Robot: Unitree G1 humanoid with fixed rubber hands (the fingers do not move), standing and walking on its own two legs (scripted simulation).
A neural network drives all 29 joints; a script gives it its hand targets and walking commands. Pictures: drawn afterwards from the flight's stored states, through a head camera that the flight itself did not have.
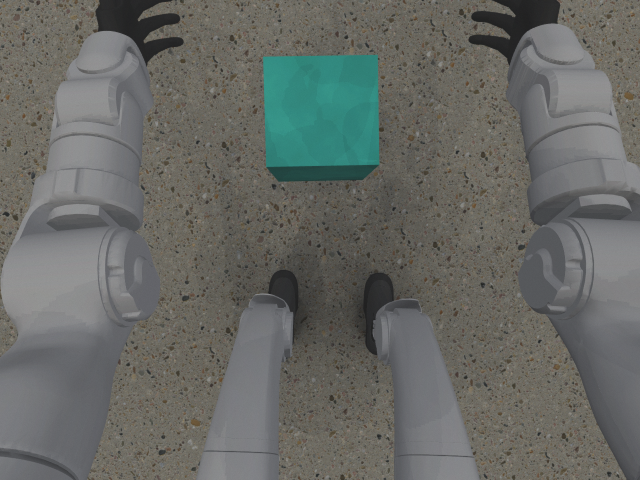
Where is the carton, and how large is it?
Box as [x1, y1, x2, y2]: [263, 55, 378, 181]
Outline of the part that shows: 377,55 263,57 266,166 279,181 362,179 378,164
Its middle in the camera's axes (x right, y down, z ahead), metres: +0.00 -0.25 +0.83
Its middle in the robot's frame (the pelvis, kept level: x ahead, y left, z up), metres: +0.57 +0.03 -0.53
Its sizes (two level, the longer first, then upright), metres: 0.210 0.200 0.250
